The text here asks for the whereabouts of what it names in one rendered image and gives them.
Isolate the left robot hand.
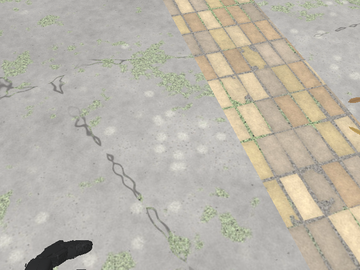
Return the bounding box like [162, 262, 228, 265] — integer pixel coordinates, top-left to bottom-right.
[25, 240, 93, 270]

